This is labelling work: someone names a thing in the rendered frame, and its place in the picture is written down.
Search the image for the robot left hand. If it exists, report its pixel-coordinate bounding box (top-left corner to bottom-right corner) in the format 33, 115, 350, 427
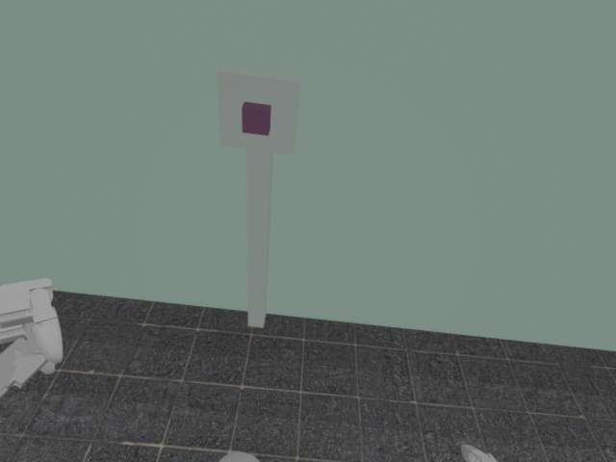
0, 278, 63, 397

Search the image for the button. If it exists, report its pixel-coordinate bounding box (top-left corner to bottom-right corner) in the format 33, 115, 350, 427
242, 102, 271, 136

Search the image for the panel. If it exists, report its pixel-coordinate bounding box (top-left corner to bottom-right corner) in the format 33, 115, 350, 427
217, 66, 300, 328

